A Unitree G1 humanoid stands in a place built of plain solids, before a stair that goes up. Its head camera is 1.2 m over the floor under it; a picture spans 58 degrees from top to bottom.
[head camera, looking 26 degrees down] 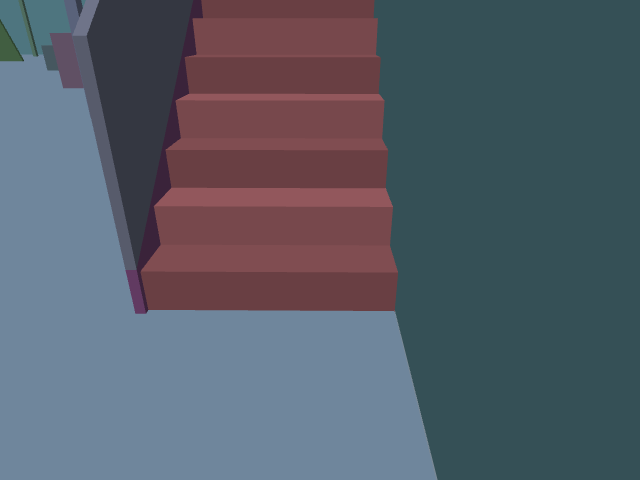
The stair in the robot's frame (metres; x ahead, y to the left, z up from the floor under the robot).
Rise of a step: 0.21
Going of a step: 0.27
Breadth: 1.17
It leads straight ahead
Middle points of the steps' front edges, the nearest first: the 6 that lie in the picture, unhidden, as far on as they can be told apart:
1.70 0.23 0.21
1.97 0.23 0.42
2.24 0.23 0.63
2.51 0.22 0.84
2.79 0.22 1.05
3.06 0.22 1.26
